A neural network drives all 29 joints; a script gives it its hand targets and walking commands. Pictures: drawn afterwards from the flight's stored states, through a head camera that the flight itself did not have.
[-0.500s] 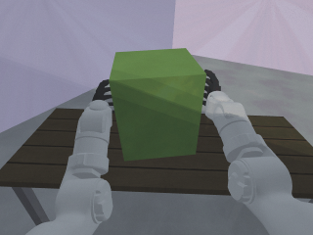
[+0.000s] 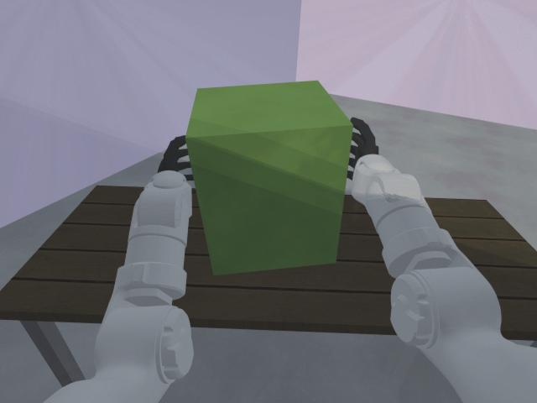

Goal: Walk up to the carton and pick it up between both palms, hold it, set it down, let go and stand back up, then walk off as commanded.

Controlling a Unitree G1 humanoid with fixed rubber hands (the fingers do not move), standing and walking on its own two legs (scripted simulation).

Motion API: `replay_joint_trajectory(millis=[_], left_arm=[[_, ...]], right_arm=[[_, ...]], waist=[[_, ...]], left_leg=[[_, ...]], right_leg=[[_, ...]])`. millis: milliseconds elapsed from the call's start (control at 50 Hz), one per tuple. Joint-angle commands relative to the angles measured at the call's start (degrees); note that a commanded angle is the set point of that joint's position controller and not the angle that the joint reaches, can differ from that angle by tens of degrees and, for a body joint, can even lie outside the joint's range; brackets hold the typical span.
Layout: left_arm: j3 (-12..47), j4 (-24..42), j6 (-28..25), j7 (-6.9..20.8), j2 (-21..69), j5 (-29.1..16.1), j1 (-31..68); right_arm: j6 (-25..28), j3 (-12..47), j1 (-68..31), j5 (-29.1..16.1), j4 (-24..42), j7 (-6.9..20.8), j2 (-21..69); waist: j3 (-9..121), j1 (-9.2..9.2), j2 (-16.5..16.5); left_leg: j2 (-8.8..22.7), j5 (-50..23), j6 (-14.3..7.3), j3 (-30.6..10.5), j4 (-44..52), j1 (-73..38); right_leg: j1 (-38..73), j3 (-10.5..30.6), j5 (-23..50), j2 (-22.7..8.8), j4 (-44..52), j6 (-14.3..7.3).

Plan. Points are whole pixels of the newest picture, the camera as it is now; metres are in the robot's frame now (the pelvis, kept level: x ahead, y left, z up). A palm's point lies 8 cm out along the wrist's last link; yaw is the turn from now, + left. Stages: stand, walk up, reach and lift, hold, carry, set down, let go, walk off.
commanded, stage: set down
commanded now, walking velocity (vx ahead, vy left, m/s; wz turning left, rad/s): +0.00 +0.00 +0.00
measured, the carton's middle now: (266, 175) +0.43 +0.03 +0.20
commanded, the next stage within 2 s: none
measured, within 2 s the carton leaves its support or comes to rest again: neither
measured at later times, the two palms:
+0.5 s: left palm (199, 198) +0.39 +0.14 +0.18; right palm (374, 165) +0.42 -0.15 +0.23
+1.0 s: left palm (194, 213) +0.38 +0.15 +0.16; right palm (366, 174) +0.42 -0.14 +0.21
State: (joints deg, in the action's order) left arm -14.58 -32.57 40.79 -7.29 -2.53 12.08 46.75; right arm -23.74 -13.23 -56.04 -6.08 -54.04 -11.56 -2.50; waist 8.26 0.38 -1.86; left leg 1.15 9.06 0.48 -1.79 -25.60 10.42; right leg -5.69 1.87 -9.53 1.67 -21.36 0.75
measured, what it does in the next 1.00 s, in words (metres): stands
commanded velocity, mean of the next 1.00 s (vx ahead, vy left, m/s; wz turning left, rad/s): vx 0.00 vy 0.00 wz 0.00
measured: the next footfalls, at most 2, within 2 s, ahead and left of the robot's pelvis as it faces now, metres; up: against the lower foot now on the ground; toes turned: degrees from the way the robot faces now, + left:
none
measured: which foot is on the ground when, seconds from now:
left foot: down 0.00-1.00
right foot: down 0.00-1.00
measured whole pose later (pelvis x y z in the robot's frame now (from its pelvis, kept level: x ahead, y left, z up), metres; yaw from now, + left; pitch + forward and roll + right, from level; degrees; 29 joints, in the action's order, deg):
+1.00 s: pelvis +0.03 -0.03 +0.00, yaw +0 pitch -8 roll +0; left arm -23.1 -22.1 31.3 -3.8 5.4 17.5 33.6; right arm -6.1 -4.9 -49.3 -6.4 -51.9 -7.9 -1.6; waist 1.6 0.4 -1.9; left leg 1.6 9.3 2.3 -1.7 -20.2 2.9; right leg -0.7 1.7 -12.6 2.0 -21.4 -1.2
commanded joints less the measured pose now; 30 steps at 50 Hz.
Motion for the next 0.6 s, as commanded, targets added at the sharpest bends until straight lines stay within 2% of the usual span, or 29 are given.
replay_joint_trajectory(millis=[0, 60, 140, 200, 280, 320, 400, 440, 500, 540, 580], left_arm=[[20.14, 17.03, -8.53, 12.58, 39.26, -9.12, 59.18], [17.08, 13.74, -9.82, 13.04, 38.41, -6.68, 58.05], [11.83, 8.39, -10.74, 14.4, 35.56, -0.97, 52.99], [11.09, 7.33, -11.31, 15.11, 34.71, 1.39, 49.69], [11.46, 8.67, -12.82, 14.84, 33.75, 2.23, 46.61], [11.66, 10.21, -13.72, 14.37, 33.3, 2.36, 45.12], [12.5, 15.32, -16.03, 13.04, 32.37, 1.71, 43.94], [14.24, 20.06, -17.27, 12.22, 32.07, 0.49, 44.32], [16.93, 27.51, -18.92, 11.05, 32.13, -1.43, 45.05], [18.79, 29.92, -19.14, 10.79, 33.1, -2.5, 43.8], [20.55, 30.26, -18.81, 10.99, 34.38, -3.35, 42.14]], right_arm=[[5.6, 15.47, -53.9, -8.87, 15.94, 8.78, 36.62], [7.81, 11.89, -52.48, -5.45, 13.63, 9.72, 35.55], [9.97, 5.52, -46.97, -0.2, 7.98, 11.26, 31.34], [11.64, 3.8, -43.65, 2.04, 5.44, 12.3, 29.14], [14.13, 4.93, -39.97, 3.68, 3.67, 13.49, 28.65], [15.47, 6.48, -38.4, 4.03, 3.81, 13.84, 29.42], [17.77, 12.11, -36.07, 3.04, 5.81, 13.72, 32.49], [18.65, 16.58, -35.44, 1.32, 8.49, 13.4, 34.08], [19.63, 24.95, -35.18, -2.5, 14.57, 12.53, 37.0], [19.99, 29.03, -35.02, -4.7, 18.43, 11.76, 38.4], [20.41, 31.52, -35.07, -6.11, 22.04, 10.62, 39.53]], waist=[[19.46, 5.11, 7.25], [18.57, 4.81, 7.41], [12.96, 4.3, 7.64], [9.9, 3.98, 8.57], [9.49, 2.64, 8.51], [10.74, 1.45, 7.82], [16.21, -1.56, 5.01], [20.87, -2.82, 3.69], [27.31, -4.6, 2.03], [28.76, -4.6, 0.74], [27.86, -3.48, -0.15]], left_leg=[[-2.57, 1.49, 2.03, -0.12, 10.01, -7.05], [-2.16, 4.57, 2.24, 0.11, 10.92, -6.63], [-1.38, 9.97, 1.72, 0.08, 13.9, -4.03], [-0.46, 13.84, 1.57, -0.23, 16.37, -2.34], [0.2, 12.73, 1.66, 0.4, 17.28, -3.91], [0.07, 9.81, 1.78, 1.01, 16.73, -5.97], [-1.46, -2.07, 2.03, 3.44, 12.96, -12.31], [-2.13, -10.46, 2.2, 4.51, 10.28, -16.47], [-2.9, -22.86, 2.24, 5.53, 6.3, -20.14], [-3.52, -26.27, 2.27, 5.62, 4.96, -19.54], [-4.0, -26.6, 2.41, 5.4, 4.44, -18.06]], right_leg=[[4.34, -3.98, -0.07, 0.62, 5.85, -0.07], [4.0, -4.83, -2.83, 0.55, 5.65, -0.29], [6.02, -6.03, -5.72, 1.04, 4.93, -0.15], [7.81, -6.84, -5.85, 1.71, 4.18, 0.34], [8.17, -7.55, -4.98, 1.93, 4.2, 0.5], [8.17, -7.64, -4.12, 1.91, 4.4, 0.47], [8.25, -7.28, -0.47, 1.25, 5.37, 0.26], [9.16, -7.14, 4.03, 1.22, 5.37, 0.57], [13.71, -6.47, 15.96, 1.5, 3.9, 1.7], [17.27, -5.59, 24.75, 1.22, 2.56, 2.37], [19.85, -4.9, 31.94, 0.49, 1.37, 3.18]])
